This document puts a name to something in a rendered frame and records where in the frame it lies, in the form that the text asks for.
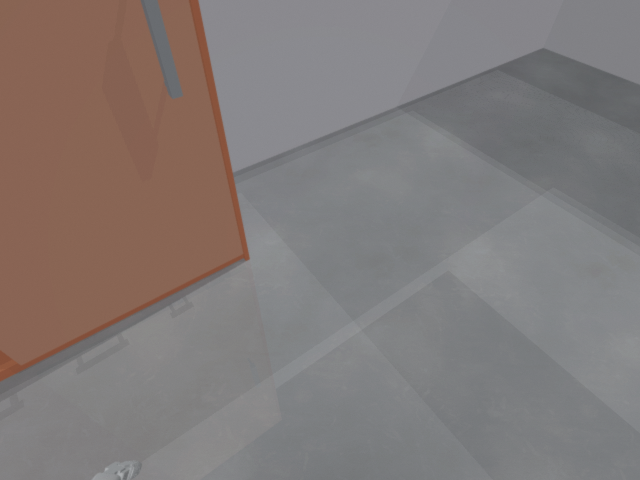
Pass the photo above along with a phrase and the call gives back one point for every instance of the handle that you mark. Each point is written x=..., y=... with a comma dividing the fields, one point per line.
x=160, y=40

